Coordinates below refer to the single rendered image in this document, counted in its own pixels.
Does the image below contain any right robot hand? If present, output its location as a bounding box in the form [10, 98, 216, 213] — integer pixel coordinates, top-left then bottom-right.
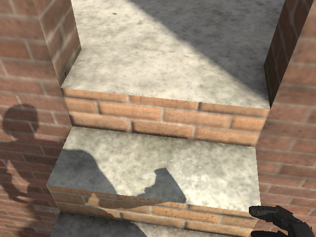
[249, 205, 315, 237]

